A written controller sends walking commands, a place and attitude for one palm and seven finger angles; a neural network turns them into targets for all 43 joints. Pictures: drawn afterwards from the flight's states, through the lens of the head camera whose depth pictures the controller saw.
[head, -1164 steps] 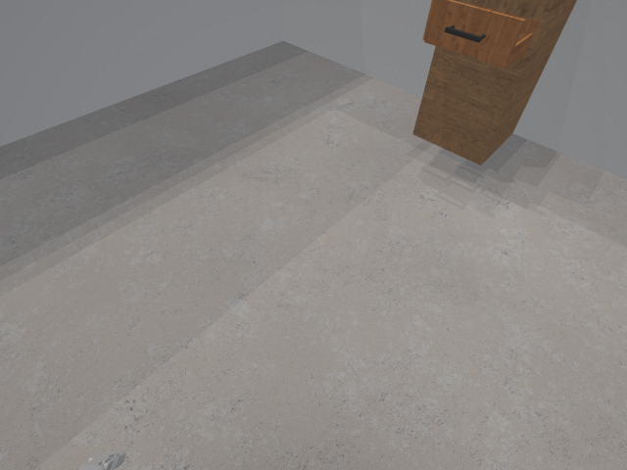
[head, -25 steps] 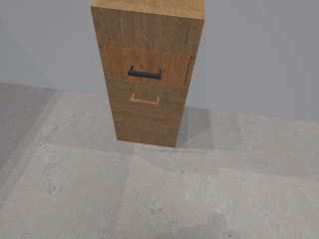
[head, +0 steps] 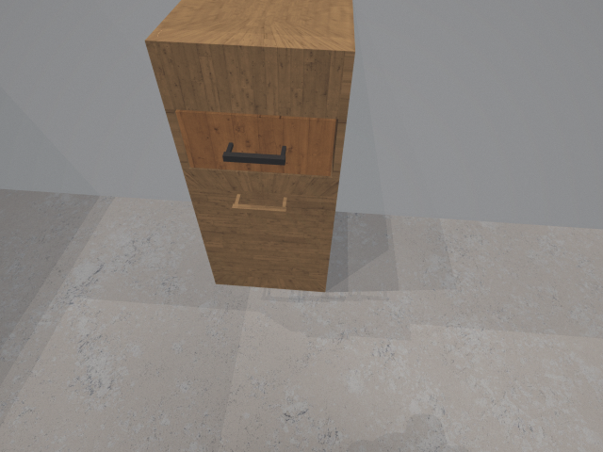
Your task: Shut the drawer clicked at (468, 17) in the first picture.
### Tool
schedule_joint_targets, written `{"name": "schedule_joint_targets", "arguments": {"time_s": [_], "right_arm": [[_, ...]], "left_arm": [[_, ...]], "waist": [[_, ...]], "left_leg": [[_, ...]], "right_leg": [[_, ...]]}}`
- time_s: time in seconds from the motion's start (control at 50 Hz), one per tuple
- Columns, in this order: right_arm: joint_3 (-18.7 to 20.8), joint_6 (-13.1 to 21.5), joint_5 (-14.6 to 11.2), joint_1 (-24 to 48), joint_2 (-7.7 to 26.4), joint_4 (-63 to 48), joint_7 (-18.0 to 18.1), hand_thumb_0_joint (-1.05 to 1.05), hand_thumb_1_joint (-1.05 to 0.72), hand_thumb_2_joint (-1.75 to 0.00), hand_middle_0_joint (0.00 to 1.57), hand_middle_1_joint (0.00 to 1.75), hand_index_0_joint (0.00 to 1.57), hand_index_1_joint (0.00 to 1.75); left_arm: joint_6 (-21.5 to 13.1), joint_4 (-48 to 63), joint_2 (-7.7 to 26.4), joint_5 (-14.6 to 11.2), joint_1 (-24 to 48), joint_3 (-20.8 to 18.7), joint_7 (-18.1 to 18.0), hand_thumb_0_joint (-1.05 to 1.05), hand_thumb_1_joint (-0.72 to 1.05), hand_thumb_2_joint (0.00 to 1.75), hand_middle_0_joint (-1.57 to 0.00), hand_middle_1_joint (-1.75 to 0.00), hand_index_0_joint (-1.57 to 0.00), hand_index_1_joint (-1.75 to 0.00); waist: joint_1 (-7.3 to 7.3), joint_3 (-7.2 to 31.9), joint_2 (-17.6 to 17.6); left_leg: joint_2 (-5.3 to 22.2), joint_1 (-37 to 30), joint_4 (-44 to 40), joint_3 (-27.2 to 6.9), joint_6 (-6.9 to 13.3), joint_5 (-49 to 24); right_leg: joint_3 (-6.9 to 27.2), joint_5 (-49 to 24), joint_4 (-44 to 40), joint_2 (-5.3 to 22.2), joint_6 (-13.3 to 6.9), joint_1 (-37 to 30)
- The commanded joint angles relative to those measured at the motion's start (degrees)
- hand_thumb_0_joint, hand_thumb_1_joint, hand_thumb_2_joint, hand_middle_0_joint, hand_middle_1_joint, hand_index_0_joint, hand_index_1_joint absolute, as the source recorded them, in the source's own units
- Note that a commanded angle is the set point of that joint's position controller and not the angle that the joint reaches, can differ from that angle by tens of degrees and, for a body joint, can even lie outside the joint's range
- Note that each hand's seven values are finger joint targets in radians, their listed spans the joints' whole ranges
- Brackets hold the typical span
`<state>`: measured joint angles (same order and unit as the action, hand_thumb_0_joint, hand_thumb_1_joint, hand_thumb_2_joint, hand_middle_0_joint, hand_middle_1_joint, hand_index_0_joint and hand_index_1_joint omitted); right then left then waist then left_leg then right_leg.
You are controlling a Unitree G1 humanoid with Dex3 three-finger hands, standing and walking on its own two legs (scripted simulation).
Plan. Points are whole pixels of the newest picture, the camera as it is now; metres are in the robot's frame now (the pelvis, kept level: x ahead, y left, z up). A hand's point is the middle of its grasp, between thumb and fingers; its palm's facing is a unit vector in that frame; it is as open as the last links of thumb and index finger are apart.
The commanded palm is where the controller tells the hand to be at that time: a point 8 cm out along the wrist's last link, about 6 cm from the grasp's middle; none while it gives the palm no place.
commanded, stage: let the arm hang, fingers relaxed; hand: left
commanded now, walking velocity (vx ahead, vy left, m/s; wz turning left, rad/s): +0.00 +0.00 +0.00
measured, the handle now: (255, 153) +0.79 +0.15 -0.09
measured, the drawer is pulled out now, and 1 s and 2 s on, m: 0.00 0.00 0.00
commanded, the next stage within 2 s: look to check the result in 0.10 s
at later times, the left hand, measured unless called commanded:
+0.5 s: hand out of the picture -0.01 +0.14 -0.18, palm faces +0.03 -0.99 -0.17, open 7.4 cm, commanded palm none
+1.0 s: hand out of the picture +0.01 +0.14 -0.18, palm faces +0.03 -0.98 -0.18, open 7.4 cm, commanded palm none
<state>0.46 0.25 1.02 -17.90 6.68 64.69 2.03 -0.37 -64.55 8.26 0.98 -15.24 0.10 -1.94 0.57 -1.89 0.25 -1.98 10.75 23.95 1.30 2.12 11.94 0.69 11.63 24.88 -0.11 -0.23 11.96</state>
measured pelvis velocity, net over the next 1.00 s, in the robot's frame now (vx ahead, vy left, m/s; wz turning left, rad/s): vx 0.02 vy -0.02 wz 0.00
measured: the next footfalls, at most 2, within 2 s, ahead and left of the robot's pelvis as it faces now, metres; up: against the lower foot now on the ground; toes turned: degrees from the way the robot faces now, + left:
none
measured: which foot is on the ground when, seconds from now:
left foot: down 0.00-1.00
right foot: down 0.00-1.00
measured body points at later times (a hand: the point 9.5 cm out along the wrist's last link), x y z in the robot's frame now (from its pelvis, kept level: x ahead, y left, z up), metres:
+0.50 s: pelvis +0.01 -0.02 +0.00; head +0.02 -0.02 +0.45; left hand -0.01 +0.19 -0.16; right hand -0.02 -0.22 -0.16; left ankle +0.01 +0.10 -0.74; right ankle +0.02 -0.12 -0.74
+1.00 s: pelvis +0.02 -0.02 +0.00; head +0.03 -0.02 +0.45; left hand +0.01 +0.19 -0.16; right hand -0.01 -0.22 -0.16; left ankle +0.01 +0.10 -0.74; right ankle +0.02 -0.12 -0.74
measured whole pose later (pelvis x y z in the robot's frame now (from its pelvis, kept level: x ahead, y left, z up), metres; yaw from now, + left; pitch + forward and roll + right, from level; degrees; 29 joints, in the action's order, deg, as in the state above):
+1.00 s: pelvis +0.02 -0.02 +0.00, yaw +0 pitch -1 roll +0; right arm 0.6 0.4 0.9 -17.6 6.0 66.0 2.7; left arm -0.8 -65.4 7.1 0.7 -16.0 -0.4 -2.1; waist 0.4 -3.0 -0.1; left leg -0.4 9.4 23.5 0.6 0.4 13.0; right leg 0.0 12.5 24.0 -1.7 -1.8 10.5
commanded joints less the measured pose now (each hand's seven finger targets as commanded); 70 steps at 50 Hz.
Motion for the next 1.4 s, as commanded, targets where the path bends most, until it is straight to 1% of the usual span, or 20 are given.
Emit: {"name": "schedule_joint_targets", "arguments": {"time_s": [0.0,0.04,0.24,0.32,0.38,0.46,0.48,0.58,0.66,0.72,0.82,0.94,1.04,1.08,1.14,1.16,1.2,1.32,1.36,1.38], "right_arm": [[1.1,0.5,-0.3,-4.8,5.2,-1.1,0.3,0.00,-0.90,-0.90,0.20,0.30,0.20,0.30],[0.9,0.6,-0.2,-5.0,4.8,-0.7,0.4,0.00,-0.90,-0.90,0.20,0.30,0.20,0.30],[0.9,0.3,-0.2,-5.7,4.5,-0.1,0.5,0.00,-0.90,-0.90,0.20,0.30,0.20,0.30],[1.0,0.3,-0.3,-5.5,4.3,-0.1,0.6,0.00,-0.90,-0.90,0.20,0.30,0.20,0.30],[1.0,0.3,-0.3,-5.4,4.3,-0.1,0.6,0.00,-0.90,-0.90,0.20,0.30,0.20,0.30],[1.1,0.2,-0.2,-5.6,4.1,0.0,0.6,0.00,-0.90,-0.90,0.20,0.30,0.20,0.30],[1.0,0.2,-0.2,-5.6,4.2,0.0,0.6,0.00,-0.90,-0.90,0.20,0.30,0.20,0.30],[1.1,0.2,-0.2,-5.4,4.1,0.0,0.6,0.00,-0.90,-0.90,0.20,0.30,0.20,0.30],[1.1,0.3,-0.2,-5.4,4.0,0.1,0.6,0.00,-0.90,-0.90,0.20,0.30,0.20,0.30],[1.0,0.4,-0.2,-5.3,3.9,0.2,0.7,0.00,-0.90,-0.90,0.20,0.30,0.20,0.30],[1.0,0.5,-0.3,-5.4,4.1,0.3,0.7,0.00,-0.90,-0.90,0.20,0.30,0.20,0.30],[1.0,0.6,-0.3,-5.1,4.2,0.5,0.8,0.00,-0.90,-0.90,0.20,0.30,0.20,0.30],[1.0,0.7,-0.3,-4.9,4.4,0.4,0.8,0.00,-0.90,-0.90,0.20,0.30,0.20,0.30],[1.0,0.6,-0.3,-4.7,4.5,0.4,0.8,0.00,-0.90,-0.90,0.20,0.30,0.20,0.30],[1.0,0.5,-0.3,-4.7,4.4,0.5,0.8,0.00,-0.90,-0.90,0.20,0.30,0.20,0.30],[0.9,0.6,-0.3,-4.8,4.5,0.5,0.8,0.00,-0.90,-0.90,0.20,0.30,0.20,0.30],[1.1,0.7,-0.4,-4.6,4.7,0.3,0.8,0.00,-0.90,-0.90,0.20,0.30,0.20,0.30],[1.0,0.6,-0.3,-4.3,4.5,0.6,0.8,0.00,-0.90,-0.90,0.20,0.30,0.20,0.30],[0.9,0.6,-0.3,-4.2,4.7,0.6,0.8,0.00,-0.90,-0.90,0.20,0.30,0.20,0.30],[0.9,0.7,-0.3,-4.3,4.8,0.6,0.8,0.00,-0.90,-0.90,0.20,0.30,0.20,0.30]], "left_arm": [[-0.6,0.6,5.2,-0.4,-4.9,-1.2,-0.3,0.00,0.90,0.90,-0.20,-0.30,-0.20,-0.30],[-0.6,0.5,5.1,-0.5,-4.6,-1.2,-0.2,0.00,0.90,0.90,-0.20,-0.30,-0.20,-0.30],[-0.8,0.1,4.5,-0.5,-4.9,-1.2,-0.4,0.00,0.90,0.90,-0.20,-0.30,-0.20,-0.30],[-0.8,-0.1,4.3,-0.5,-5.4,-1.2,-0.5,0.00,0.90,0.90,-0.20,-0.30,-0.20,-0.30],[-0.7,-0.1,4.0,-0.5,-5.4,-1.2,-0.4,0.00,0.90,0.90,-0.20,-0.30,-0.20,-0.30],[-0.7,-0.1,3.9,-0.5,-5.7,-1.3,-0.4,0.00,0.90,0.90,-0.20,-0.30,-0.20,-0.30],[-0.7,-0.2,4.0,-0.5,-5.4,-1.3,-0.4,0.00,0.90,0.90,-0.20,-0.30,-0.20,-0.30],[-0.8,-0.2,3.8,-0.5,-5.7,-1.3,-0.5,0.00,0.90,0.90,-0.20,-0.30,-0.20,-0.30],[-0.9,-0.2,3.7,-0.5,-5.8,-1.4,-0.5,0.00,0.90,0.90,-0.20,-0.30,-0.20,-0.30],[-0.8,-0.1,3.8,-0.5,-5.9,-1.5,-0.5,0.00,0.90,0.90,-0.20,-0.30,-0.20,-0.30],[-0.8,0.0,3.9,-0.5,-5.5,-1.5,-0.5,0.00,0.90,0.90,-0.20,-0.30,-0.20,-0.30],[-0.8,-0.2,4.0,-0.6,-5.3,-1.4,-0.5,0.00,0.90,0.90,-0.20,-0.30,-0.20,-0.30],[-0.9,-0.1,4.1,-0.6,-5.3,-1.5,-0.5,0.00,0.90,0.90,-0.20,-0.30,-0.20,-0.30],[-0.9,-0.1,4.2,-0.6,-5.1,-1.4,-0.5,0.00,0.90,0.90,-0.20,-0.30,-0.20,-0.30],[-0.9,-0.1,4.2,-0.5,-5.0,-1.4,-0.5,0.00,0.90,0.90,-0.20,-0.30,-0.20,-0.30],[-0.9,-0.1,4.1,-0.6,-5.1,-1.5,-0.5,0.00,0.90,0.90,-0.20,-0.30,-0.20,-0.30],[-1.0,0.0,4.3,-0.5,-5.4,-1.5,-0.5,0.00,0.90,0.90,-0.20,-0.30,-0.20,-0.30],[-1.0,-0.2,4.3,-0.6,-5.0,-1.5,-0.5,0.00,0.90,0.90,-0.20,-0.30,-0.20,-0.30],[-1.0,-0.2,4.3,-0.6,-5.0,-1.5,-0.5,0.00,0.90,0.90,-0.20,-0.30,-0.20,-0.30],[-1.1,-0.2,4.3,-0.6,-5.1,-1.5,-0.5,0.00,0.90,0.90,-0.20,-0.30,-0.20,-0.30]], "waist": [[-0.42,-2.8,-0.6],[-0.29,-2.7,-1.5],[-0.02,-2.8,0.1],[-0.03,-2.8,-0.9],[-0.02,-4.0,-1.4],[0.01,-3.9,0.1],[0.05,-4.6,0.1],[-0.01,-4.2,-0.4],[-0.06,-3.5,-0.4],[-0.15,-3.1,-1.5],[-0.18,-3.2,-0.5],[-0.16,-3.0,-1.4],[-0.19,-2.5,-0.5],[-0.20,-3.5,-0.2],[-0.13,-3.7,-0.7],[-0.11,-3.5,-0.1],[-0.19,-2.1,-0.6],[-0.13,-2.9,-1.0],[-0.14,-3.5,-0.1],[-0.11,-2.8,-0.5]], "left_leg": [[6.8,0.9,-4.8,-6.0,0.9,-2.4],[6.7,0.7,-4.9,-6.0,0.8,-3.0],[6.7,-0.3,-4.2,-5.3,0.3,-3.6],[6.8,-0.8,-4.1,-5.2,0.3,-3.8],[6.8,-0.3,-4.5,-5.3,0.2,-2.1],[6.7,-0.5,-4.3,-5.0,0.2,-1.5],[6.7,-0.1,-4.4,-5.1,0.2,-1.1],[6.7,-0.3,-4.2,-4.9,0.1,-1.5],[6.8,-0.6,-4.2,-5.1,0.2,-2.9],[7.1,-0.9,-4.2,-5.1,0.1,-3.5],[7.2,-0.7,-4.4,-5.2,0.2,-4.0],[7.2,-1.2,-4.6,-5.2,0.1,-4.5],[7.3,-1.8,-4.5,-5.2,0.1,-5.8],[7.2,-1.4,-4.5,-5.0,0.0,-5.1],[7.2,-1.5,-4.7,-5.1,0.1,-5.0],[7.3,-1.5,-4.8,-5.1,0.1,-5.2],[7.3,-2.5,-4.3,-4.9,0.1,-6.6],[7.3,-2.2,-4.5,-4.9,0.0,-6.2],[7.3,-2.0,-4.7,-4.9,-0.1,-6.1],[7.3,-2.3,-4.7,-4.8,-0.1,-6.4]], "right_leg": [[4.7,-0.5,-5.6,4.7,-2.6,1.5],[4.8,-0.9,-5.5,4.7,-2.7,1.3],[5.0,-0.7,-6.6,4.8,-2.8,1.2],[5.0,-0.9,-6.6,4.8,-2.8,1.5],[5.1,0.6,-6.9,4.4,-2.8,2.2],[5.3,1.6,-7.3,4.5,-2.8,2.5],[5.5,2.2,-7.4,4.4,-2.8,2.8],[5.5,1.9,-7.4,4.5,-2.9,2.6],[5.3,0.2,-7.0,4.5,-2.9,1.9],[4.9,-0.8,-6.5,4.5,-2.9,1.5],[4.9,-1.6,-6.3,4.5,-2.8,0.9],[4.9,-2.0,-6.3,4.6,-2.8,0.6],[4.7,-3.6,-6.0,4.6,-2.8,0.2],[4.8,-3.1,-6.3,4.6,-2.8,0.7],[4.8,-2.8,-6.4,4.6,-2.7,0.8],[4.8,-3.1,-6.3,4.6,-2.8,0.6],[4.9,-4.8,-6.0,4.7,-2.8,0.0],[4.7,-4.4,-6.2,4.7,-2.7,0.2],[4.8,-4.5,-6.3,4.7,-2.7,0.3],[4.9,-4.9,-6.3,4.7,-2.7,-0.1]]}}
